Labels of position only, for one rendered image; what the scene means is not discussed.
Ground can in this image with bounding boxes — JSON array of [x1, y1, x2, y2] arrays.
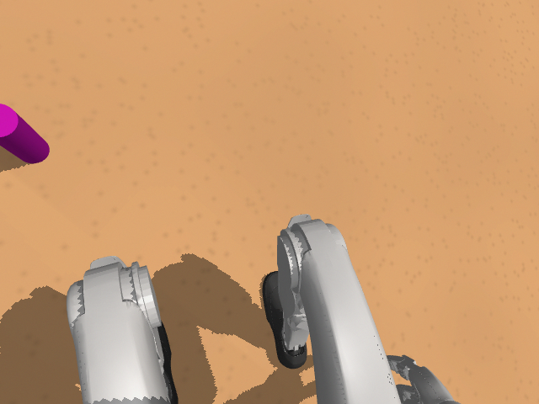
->
[[0, 104, 50, 163]]

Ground right robot foot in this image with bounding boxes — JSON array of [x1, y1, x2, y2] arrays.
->
[[263, 271, 307, 369]]

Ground right robot hand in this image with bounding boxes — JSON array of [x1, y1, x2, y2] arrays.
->
[[387, 355, 454, 404]]

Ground left robot foot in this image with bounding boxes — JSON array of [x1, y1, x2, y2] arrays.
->
[[157, 320, 179, 404]]

